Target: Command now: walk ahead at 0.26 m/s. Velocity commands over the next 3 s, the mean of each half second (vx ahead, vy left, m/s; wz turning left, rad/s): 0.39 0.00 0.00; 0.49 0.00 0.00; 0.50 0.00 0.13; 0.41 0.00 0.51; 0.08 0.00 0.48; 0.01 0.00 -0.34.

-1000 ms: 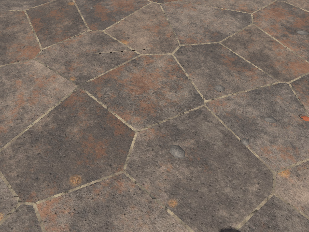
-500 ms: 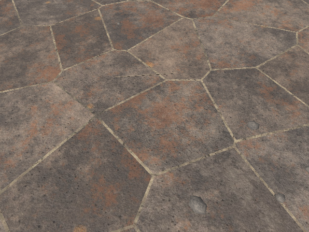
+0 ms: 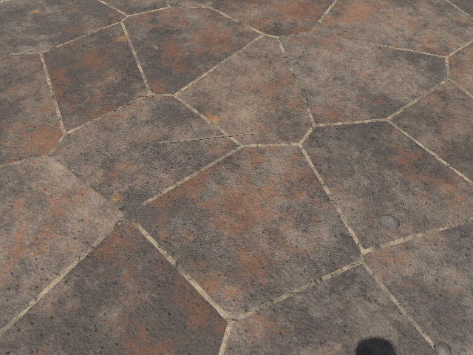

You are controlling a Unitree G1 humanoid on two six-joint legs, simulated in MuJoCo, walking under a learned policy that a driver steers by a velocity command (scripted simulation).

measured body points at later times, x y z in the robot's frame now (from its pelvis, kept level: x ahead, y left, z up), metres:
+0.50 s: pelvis +0.16 +0.01 +0.00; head +0.19 +0.00 +0.45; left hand +0.05 +0.26 -0.13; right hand +0.38 -0.21 -0.11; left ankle +0.29 +0.15 -0.71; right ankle +0.02 -0.13 -0.74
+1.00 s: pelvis +0.42 +0.04 +0.00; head +0.44 +0.04 +0.45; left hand +0.63 +0.27 -0.10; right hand +0.37 -0.22 -0.14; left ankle +0.30 +0.14 -0.74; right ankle +0.61 -0.10 -0.70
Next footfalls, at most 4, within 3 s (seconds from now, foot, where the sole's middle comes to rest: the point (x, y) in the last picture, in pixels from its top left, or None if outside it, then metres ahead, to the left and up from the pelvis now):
0.12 right None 0.06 -0.13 -0.77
0.56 left None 0.34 0.15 -0.77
1.08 right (274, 294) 0.66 -0.09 -0.77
1.66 left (193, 214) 0.96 0.17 -0.77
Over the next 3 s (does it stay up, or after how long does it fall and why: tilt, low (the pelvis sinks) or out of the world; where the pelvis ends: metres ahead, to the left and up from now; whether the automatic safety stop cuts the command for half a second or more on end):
stays up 1.08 0.11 0.00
